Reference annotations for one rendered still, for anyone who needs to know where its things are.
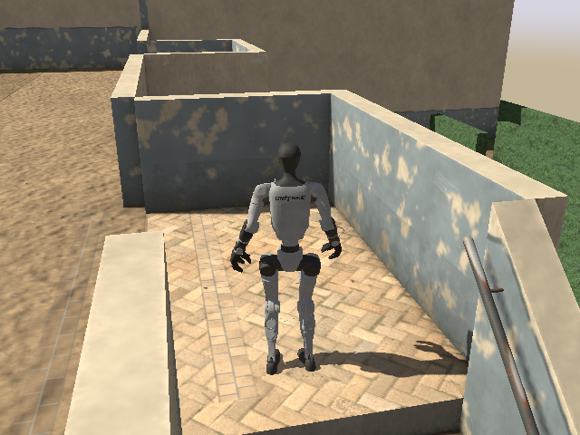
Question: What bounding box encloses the right robot hand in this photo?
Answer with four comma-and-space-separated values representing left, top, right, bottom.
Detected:
321, 243, 342, 259

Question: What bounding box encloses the right robot forearm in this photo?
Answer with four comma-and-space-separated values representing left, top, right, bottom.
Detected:
324, 217, 340, 247

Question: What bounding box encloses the left robot forearm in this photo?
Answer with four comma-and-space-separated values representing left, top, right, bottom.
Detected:
234, 219, 253, 255

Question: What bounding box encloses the robot left thigh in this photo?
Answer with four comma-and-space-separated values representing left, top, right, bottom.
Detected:
259, 253, 280, 316

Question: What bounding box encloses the right robot upper arm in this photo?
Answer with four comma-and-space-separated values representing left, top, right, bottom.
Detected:
308, 182, 334, 231

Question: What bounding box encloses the left robot foot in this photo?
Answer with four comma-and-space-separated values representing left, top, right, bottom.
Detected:
266, 349, 280, 375

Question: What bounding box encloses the left robot hand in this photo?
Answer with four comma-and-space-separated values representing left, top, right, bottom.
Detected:
230, 249, 251, 273

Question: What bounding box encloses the left robot upper arm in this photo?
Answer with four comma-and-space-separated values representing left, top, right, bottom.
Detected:
245, 183, 271, 234

